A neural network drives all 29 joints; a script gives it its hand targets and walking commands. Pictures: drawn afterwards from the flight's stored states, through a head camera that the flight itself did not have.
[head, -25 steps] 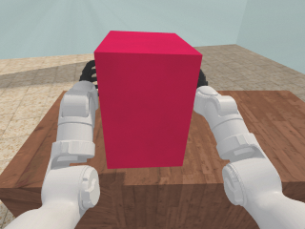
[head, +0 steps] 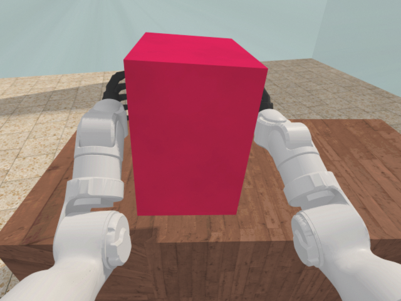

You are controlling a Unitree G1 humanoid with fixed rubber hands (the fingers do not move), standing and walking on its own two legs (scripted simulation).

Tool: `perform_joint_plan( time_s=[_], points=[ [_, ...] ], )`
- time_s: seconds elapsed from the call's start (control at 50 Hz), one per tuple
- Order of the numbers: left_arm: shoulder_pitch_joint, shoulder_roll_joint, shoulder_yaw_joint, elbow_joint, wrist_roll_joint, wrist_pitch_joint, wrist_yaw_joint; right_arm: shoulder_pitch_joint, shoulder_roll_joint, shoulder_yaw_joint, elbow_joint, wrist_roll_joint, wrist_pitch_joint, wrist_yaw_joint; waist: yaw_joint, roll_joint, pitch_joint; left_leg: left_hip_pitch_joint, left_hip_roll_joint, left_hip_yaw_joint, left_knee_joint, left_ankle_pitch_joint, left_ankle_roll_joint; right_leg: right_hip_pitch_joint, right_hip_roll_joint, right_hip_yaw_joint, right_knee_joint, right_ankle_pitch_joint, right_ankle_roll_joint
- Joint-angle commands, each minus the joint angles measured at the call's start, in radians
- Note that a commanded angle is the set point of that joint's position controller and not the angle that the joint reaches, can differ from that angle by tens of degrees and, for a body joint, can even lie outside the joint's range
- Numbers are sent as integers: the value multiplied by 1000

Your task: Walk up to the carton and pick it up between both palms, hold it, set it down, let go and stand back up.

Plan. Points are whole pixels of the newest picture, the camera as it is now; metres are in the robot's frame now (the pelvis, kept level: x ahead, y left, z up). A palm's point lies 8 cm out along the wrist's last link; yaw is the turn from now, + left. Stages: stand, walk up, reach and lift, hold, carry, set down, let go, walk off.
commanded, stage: hold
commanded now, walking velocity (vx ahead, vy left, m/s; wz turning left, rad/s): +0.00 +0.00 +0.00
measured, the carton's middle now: (188, 119) +0.41 +0.01 +0.23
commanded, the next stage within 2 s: none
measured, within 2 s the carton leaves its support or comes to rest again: neither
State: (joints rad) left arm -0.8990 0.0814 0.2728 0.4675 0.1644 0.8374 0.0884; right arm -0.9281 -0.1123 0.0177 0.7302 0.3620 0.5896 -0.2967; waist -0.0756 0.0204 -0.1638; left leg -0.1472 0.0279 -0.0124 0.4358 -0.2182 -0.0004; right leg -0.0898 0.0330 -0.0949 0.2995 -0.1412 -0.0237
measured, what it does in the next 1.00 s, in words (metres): stands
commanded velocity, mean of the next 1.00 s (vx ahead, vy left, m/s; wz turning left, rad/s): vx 0.00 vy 0.00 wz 0.00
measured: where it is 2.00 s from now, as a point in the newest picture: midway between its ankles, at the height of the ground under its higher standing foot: outside the picture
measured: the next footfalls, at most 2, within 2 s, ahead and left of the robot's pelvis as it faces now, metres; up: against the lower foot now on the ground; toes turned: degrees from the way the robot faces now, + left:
none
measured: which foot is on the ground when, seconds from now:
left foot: down 0.00-1.00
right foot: down 0.00-1.00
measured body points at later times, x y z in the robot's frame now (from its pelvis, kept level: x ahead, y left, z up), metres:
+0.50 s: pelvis +0.00 +0.00 +0.00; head -0.09 +0.02 +0.44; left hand +0.39 +0.15 +0.27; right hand +0.38 -0.14 +0.25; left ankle +0.02 +0.11 -0.75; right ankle +0.02 -0.10 -0.75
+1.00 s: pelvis +0.00 +0.00 +0.00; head -0.09 +0.01 +0.44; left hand +0.39 +0.15 +0.26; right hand +0.38 -0.14 +0.24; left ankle +0.02 +0.11 -0.75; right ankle +0.02 -0.10 -0.75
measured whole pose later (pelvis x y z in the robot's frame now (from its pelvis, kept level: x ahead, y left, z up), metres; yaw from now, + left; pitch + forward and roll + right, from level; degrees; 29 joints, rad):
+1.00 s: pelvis +0.00 +0.00 +0.00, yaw +0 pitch -4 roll -2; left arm -0.85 0.06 0.26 0.44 0.16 0.83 0.10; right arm -0.91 -0.13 0.03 0.70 0.38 0.61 -0.30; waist -0.08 0.02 -0.17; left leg -0.15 0.03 -0.01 0.44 -0.22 0.00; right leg -0.09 0.04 -0.09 0.29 -0.14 -0.02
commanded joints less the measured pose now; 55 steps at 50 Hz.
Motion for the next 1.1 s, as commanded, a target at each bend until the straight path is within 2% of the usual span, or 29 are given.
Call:
perform_joint_plan(
  time_s=[0.0, 0.02, 0.06, 0.12, 0.14, 0.16, 0.2, 0.22, 0.3, 0.34, 0.38, 0.44, 0.46, 0.52, 0.56, 0.58, 0.6, 0.64, 0.68, 0.74, 0.76, 0.82, 0.84, 0.94, 1.0, 1.02, 1.04, 1.06, 1.08],
  points=[
    [-875, -770, -393, -174, -164, -100, -146, -1110, 758, 246, -467, 162, -68, 102, -13, 43, -402, 108, -61, -42, -49, 269, -25, 132, 37, 76, -22, 204, 60],
    [-862, -758, -382, -137, -151, -95, -144, -1108, 736, 234, -448, 153, -65, 105, -10, 50, -384, 107, -60, -40, -57, 243, -25, 121, 37, 76, -31, 158, 56],
    [-866, -764, -398, -192, -163, -102, -138, -1117, 764, 260, -503, 156, -71, 108, -6, 33, -464, 135, -62, -43, -40, 297, -19, 150, 41, 74, -20, 208, 63],
    [-922, -764, -389, -163, -172, -112, -135, -1154, 772, 241, -454, 154, -70, 114, -4, 23, -376, 84, -58, -44, -56, 243, -17, 98, 44, 72, -28, 161, 58],
    [-902, -772, -395, -196, -173, -114, -130, -1137, 791, 266, -486, 161, -74, 116, 5, 15, -439, 120, -58, -45, -44, 289, -13, 126, 44, 73, -19, 204, 62],
    [-881, -741, -358, -131, -146, -106, -130, -1130, 767, 253, -445, 154, -66, 115, 13, 9, -377, 103, -62, -40, -53, 252, -8, 109, 40, 75, -31, 170, 61],
    [-926, -758, -381, -159, -167, -113, -130, -1135, 776, 234, -439, 144, -68, 118, -1, 26, -389, 95, -59, -39, -63, 213, -13, 87, 38, 76, -34, 128, 59],
    [-923, -782, -402, -180, -170, -110, -126, -1131, 776, 242, -447, 148, -71, 122, -2, 52, -422, 119, -55, -41, -55, 247, -21, 97, 42, 76, -25, 144, 52],
    [-944, -804, -433, -206, -204, -114, -118, -1179, 792, 268, -512, 175, -81, 115, -6, 55, -455, 119, -60, -44, -23, 302, -27, 96, 46, 77, -18, 199, 56],
    [-942, -807, -443, -207, -198, -113, -112, -1130, 769, 254, -468, 169, -71, 116, -18, 89, -451, 135, -56, -45, -29, 289, -39, 79, 45, 78, -18, 172, 51],
    [-942, -790, -415, -201, -190, -114, -117, -1106, 774, 241, -433, 155, -64, 119, -18, 64, -418, 109, -57, -41, -47, 254, -31, 87, 43, 77, -20, 158, 54],
    [-924, -793, -437, -226, -201, -111, -121, -1113, 761, 246, -475, 164, -67, 115, -30, 72, -472, 118, -55, -50, -37, 281, -38, 122, 43, 80, -11, 196, 53],
    [-906, -792, -442, -226, -202, -108, -120, -1127, 764, 261, -513, 171, -69, 113, -19, 70, -493, 127, -59, -50, -26, 308, -38, 131, 44, 77, -9, 219, 55],
    [-887, -763, -378, -129, -163, -102, -126, -1118, 747, 228, -426, 144, -54, 114, -11, 32, -364, 84, -55, -45, -59, 215, -19, 76, 39, 75, -33, 138, 58],
    [-890, -777, -382, -151, -164, -108, -130, -1119, 765, 232, -435, 143, -67, 120, -3, 26, -382, 90, -55, -40, -63, 223, -19, 96, 42, 76, -28, 142, 54],
    [-884, -781, -398, -157, -166, -106, -129, -1130, 757, 236, -458, 146, -69, 119, -7, 39, -431, 114, -55, -44, -55, 249, -24, 120, 45, 77, -25, 160, 50],
    [-909, -765, -379, -135, -151, -105, -130, -1123, 749, 222, -412, 140, -60, 120, -8, 50, -377, 91, -56, -41, -62, 228, -24, 105, 39, 81, -31, 131, 49],
    [-915, -762, -369, -130, -154, -109, -133, -1150, 764, 226, -432, 141, -68, 122, 7, 35, -391, 75, -60, -35, -63, 201, -12, 102, 34, 83, -30, 119, 56],
    [-966, -773, -396, -183, -189, -123, -124, -1163, 792, 241, -441, 149, -71, 125, 0, 30, -425, 81, -56, -41, -55, 241, -16, 97, 44, 78, -20, 144, 54],
    [-917, -792, -418, -204, -196, -118, -119, -1151, 782, 277, -500, 181, -76, 117, -1, 35, -480, 134, -58, -47, -24, 336, -28, 127, 50, 81, -10, 252, 58],
    [-878, -761, -384, -147, -173, -110, -124, -1138, 766, 270, -486, 178, -67, 108, 3, 20, -428, 125, -64, -45, -22, 326, -19, 125, 44, 84, -22, 257, 65],
    [-877, -775, -391, -180, -171, -107, -132, -1110, 755, 261, -480, 180, -63, 104, -8, 32, -408, 128, -58, -44, -31, 322, -31, 115, 48, 79, -21, 244, 59],
    [-857, -791, -425, -222, -186, -105, -130, -1126, 767, 287, -559, 190, -73, 104, -7, 33, -518, 168, -59, -47, -15, 359, -30, 156, 49, 79, -12, 280, 62],
    [-852, -786, -429, -204, -177, -96, -121, -1096, 741, 266, -515, 166, -62, 108, -24, 52, -430, 148, -56, -49, -30, 323, -35, 106, 49, 77, -28, 224, 55],
    [-892, -775, -421, -206, -170, -101, -124, -1106, 767, 250, -476, 150, -66, 116, -12, 45, -383, 104, -58, -46, -52, 261, -25, 103, 41, 77, -28, 179, 56],
    [-924, -790, -451, -265, -189, -112, -120, -1090, 780, 257, -477, 159, -67, 120, -22, 69, -426, 122, -57, -50, -48, 290, -35, 111, 44, 75, -17, 196, 54],
    [-915, -789, -448, -238, -183, -106, -117, -1083, 760, 246, -460, 155, -64, 121, -28, 80, -407, 129, -52, -50, -46, 295, -42, 96, 45, 77, -22, 184, 49],
    [-920, -786, -448, -249, -192, -106, -117, -1109, 781, 266, -501, 159, -68, 121, -15, 55, -454, 135, -56, -46, -38, 300, -31, 112, 44, 78, -21, 192, 57],
    [-927, -777, -436, -223, -188, -105, -118, -1109, 773, 255, -469, 159, -61, 121, -19, 56, -407, 118, -55, -47, -43, 287, -30, 94, 46, 76, -24, 182, 54]
  ],
)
